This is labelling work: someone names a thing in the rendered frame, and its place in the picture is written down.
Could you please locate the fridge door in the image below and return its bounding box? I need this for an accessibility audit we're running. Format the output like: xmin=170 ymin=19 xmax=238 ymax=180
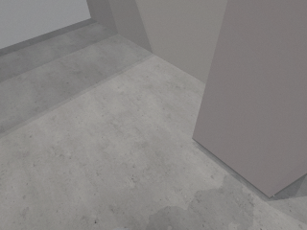
xmin=192 ymin=0 xmax=307 ymax=197

